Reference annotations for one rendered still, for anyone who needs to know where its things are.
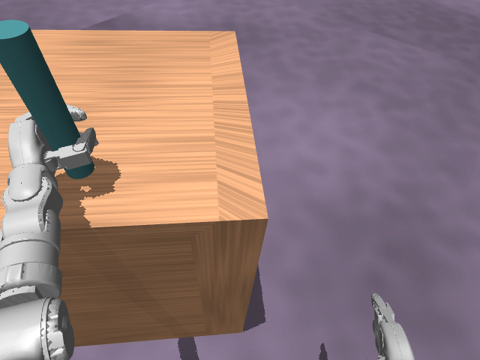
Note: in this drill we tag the left robot arm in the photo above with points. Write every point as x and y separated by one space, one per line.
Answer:
34 322

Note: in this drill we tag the left robot hand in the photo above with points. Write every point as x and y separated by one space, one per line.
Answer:
28 145

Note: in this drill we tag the can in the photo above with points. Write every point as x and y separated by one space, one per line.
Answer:
23 62

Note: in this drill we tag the right robot hand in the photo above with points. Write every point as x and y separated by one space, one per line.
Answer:
391 340

